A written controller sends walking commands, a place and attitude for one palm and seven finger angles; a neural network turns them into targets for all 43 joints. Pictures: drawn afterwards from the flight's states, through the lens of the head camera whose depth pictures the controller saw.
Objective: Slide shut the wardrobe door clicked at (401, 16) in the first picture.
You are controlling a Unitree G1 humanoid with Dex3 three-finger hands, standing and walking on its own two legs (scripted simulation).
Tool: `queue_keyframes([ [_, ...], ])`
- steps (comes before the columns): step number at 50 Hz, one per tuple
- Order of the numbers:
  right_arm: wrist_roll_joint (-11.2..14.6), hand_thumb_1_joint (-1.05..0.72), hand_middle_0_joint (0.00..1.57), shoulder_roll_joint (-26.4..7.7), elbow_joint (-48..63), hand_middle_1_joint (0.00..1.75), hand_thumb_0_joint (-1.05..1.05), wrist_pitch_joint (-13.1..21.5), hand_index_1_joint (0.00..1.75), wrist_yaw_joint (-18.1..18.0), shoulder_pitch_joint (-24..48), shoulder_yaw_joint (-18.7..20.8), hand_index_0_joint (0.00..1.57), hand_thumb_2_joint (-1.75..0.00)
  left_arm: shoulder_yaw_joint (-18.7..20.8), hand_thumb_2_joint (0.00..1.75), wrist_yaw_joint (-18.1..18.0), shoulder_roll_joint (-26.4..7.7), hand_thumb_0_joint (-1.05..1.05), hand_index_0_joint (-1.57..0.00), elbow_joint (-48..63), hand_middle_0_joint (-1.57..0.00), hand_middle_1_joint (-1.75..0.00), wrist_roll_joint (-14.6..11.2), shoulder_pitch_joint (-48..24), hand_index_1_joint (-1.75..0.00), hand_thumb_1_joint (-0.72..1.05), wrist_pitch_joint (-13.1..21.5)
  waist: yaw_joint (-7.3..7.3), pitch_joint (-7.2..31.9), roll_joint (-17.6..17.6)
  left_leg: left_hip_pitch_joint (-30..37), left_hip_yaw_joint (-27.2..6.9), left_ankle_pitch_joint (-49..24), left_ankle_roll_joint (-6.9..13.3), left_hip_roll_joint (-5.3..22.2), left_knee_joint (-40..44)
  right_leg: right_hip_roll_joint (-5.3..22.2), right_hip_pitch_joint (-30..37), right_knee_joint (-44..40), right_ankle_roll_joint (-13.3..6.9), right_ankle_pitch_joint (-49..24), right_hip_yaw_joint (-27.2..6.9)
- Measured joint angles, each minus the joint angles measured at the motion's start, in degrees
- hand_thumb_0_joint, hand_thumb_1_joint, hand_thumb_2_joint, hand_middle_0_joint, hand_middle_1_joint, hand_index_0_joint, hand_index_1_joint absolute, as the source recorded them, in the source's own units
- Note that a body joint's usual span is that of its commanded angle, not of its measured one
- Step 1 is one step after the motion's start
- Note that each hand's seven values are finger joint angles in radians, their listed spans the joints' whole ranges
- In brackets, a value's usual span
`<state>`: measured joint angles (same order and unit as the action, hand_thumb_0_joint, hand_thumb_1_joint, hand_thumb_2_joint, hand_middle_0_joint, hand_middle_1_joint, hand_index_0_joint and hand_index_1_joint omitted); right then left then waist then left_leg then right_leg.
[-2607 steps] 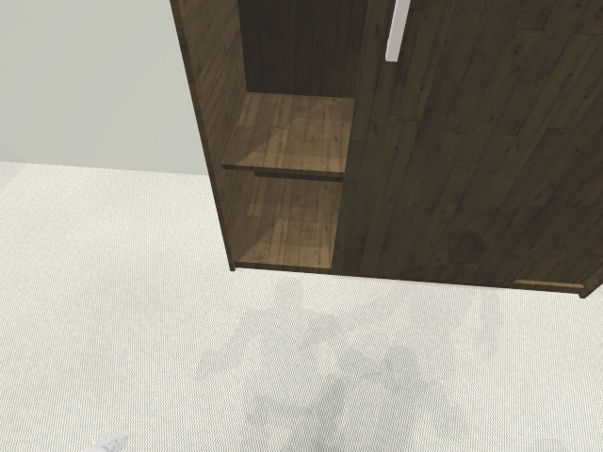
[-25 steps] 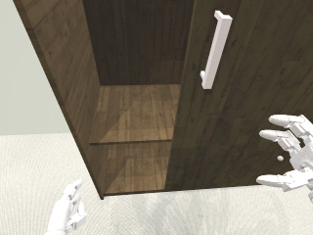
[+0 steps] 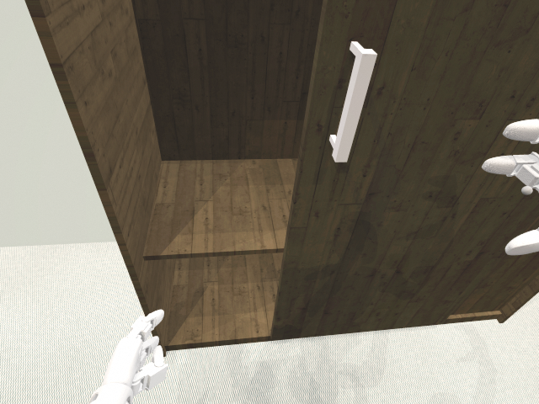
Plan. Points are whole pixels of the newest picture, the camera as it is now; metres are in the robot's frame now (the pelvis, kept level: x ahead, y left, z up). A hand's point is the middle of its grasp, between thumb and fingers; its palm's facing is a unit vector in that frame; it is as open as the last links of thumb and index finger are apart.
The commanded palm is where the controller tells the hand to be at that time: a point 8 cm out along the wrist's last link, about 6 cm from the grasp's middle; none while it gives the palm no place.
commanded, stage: raise the hand with hooked fingers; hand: right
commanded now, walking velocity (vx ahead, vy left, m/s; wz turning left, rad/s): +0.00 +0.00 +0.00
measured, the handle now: (347, 104) +0.52 -0.14 +0.24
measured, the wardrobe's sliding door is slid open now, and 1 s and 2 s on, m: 0.38 0.38 0.38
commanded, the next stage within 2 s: move the hooked fingers beside the handle in 0.46 s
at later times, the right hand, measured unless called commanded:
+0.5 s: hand (509, 189) +0.28 -0.26 +0.26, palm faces +0.02 +0.99 -0.14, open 14.0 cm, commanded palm +0.25 -0.31 +0.26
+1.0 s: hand (467, 165) +0.32 -0.24 +0.26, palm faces -0.02 +0.99 -0.10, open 14.0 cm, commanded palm +0.30 -0.29 +0.25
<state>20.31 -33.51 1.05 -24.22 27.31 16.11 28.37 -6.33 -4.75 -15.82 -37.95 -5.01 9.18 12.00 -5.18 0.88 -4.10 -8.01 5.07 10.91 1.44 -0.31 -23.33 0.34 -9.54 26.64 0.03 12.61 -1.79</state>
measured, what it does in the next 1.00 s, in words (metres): stands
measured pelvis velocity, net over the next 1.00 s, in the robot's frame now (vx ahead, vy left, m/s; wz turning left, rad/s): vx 0.01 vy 0.00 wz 0.02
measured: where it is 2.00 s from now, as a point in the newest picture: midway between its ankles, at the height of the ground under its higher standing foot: outside the picture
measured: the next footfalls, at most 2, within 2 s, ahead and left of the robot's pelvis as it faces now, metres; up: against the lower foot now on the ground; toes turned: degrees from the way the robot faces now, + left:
none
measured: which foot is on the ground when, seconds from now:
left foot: down 0.00-1.00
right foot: down 0.00-1.00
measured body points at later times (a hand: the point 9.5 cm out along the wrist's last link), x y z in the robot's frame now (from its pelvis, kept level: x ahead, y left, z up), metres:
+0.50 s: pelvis +0.00 +0.00 +0.00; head -0.03 +0.03 +0.45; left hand +0.21 +0.23 -0.06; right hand +0.27 -0.32 +0.27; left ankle +0.03 +0.11 -0.74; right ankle +0.03 -0.12 -0.74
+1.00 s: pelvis +0.01 +0.00 +0.00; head -0.02 +0.03 +0.45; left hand +0.21 +0.22 -0.07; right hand +0.32 -0.29 +0.26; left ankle +0.03 +0.11 -0.74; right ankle +0.03 -0.12 -0.74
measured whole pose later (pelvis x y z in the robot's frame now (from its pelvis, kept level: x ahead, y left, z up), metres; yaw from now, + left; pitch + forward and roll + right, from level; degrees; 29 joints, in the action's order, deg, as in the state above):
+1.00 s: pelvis +0.01 +0.00 +0.00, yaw +1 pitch -3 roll +1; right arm 17.7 -30.0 -3.8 -25.6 23.7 22.5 23.7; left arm -5.3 -4.8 -15.5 -37.6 -5.0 9.2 10.9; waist -3.5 2.0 -3.8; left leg -9.9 4.2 11.8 1.7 -0.6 -24.3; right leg 0.6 -10.6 26.5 0.3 13.3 -1.0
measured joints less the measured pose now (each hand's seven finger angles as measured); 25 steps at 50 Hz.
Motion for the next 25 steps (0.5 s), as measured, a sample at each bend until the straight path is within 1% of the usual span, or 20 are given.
queue_keyframes([
  [3,0.28,0.5,0.31,-1.29,-2.04,1.2,-0.01,-0.9,1.2,0.89,1.29,0.37,0.3,-0.3,0.45,0.9,0.25,-0.77,0.02,-0.21,0.02,-0.2,-0.3,-0.41,0.16,-0.3,0.9,-0.57,0.36,0.35,-0.09,-0.63,-0.14,-0.11,0.05,-0.06,-0.13,0.08,-0.45,-0.1,0.08,-0.17,0.14],
  [5,0.25,0.5,0.31,-1.5,-2.37,1.2,-0.01,-1.53,1.2,1.2,0.95,0.4,0.3,-0.3,0.84,0.9,0.45,-1.19,0.02,-0.2,0.29,-0.2,-0.3,-0.65,0.35,-0.3,0.9,-0.83,0.6,0.49,-0.16,-1.06,-0.33,-0.12,0.1,-0.15,-0.33,0.17,-0.74,-0.04,0.14,-0.18,0.32],
  [8,0.38,0.5,0.31,-0.76,-1.36,1.2,-0.01,-1.94,1.2,1.21,-0.35,0.23,0.3,-0.3,1.35,0.9,0.52,-1.64,0.02,-0.2,0.66,-0.2,-0.3,-0.71,0.69,-0.3,0.9,-0.93,0.87,0.48,-0.16,-1.4,-0.55,-0.02,0.17,-0.3,-0.63,0.33,-0.95,0.19,0.2,-0.04,0.54],
  [12,0.69,0.5,0.31,0.76,0.76,1.2,-0.01,-1.3,1.2,0.35,-1.9,0.28,0.3,-0.3,1.74,0.9,0.39,-1.65,0.02,-0.2,0.66,-0.2,-0.3,-0.44,0.82,-0.3,0.9,-0.73,1.06,0.25,0.12,-1.46,-0.73,0.18,0.32,-0.62,-0.95,0.66,-1.01,0.74,0.34,0.38,0.7],
  [20,-0.14,0.5,0.31,1.45,2.35,1.2,-0.01,-1.39,1.2,-1.5,-1.97,0.66,0.3,-0.3,1.74,0.9,-0.06,-1.11,0.02,-0.2,0.7,-0.2,-0.3,-0.26,0.65,-0.3,0.9,-0.29,0.89,0.0,0.22,-1.07,-0.65,0.55,0.47,-0.88,-1.17,0.91,-0.8,1.31,0.49,0.92,0.58],
  [25,0.25,0.5,0.31,0.96,2.33,1.2,-0.01,-1.69,1.2,-0.75,-1.7,0.5,0.3,-0.3,1.4,0.9,-0.15,-0.71,0.02,-0.2,0.57,-0.2,-0.3,-0.22,0.34,-0.3,0.9,-0.26,0.62,0.49,-0.18,-0.83,-0.57,0.66,0.34,-0.65,-0.99,0.67,-0.52,0.9,0.35,0.86,0.48],
])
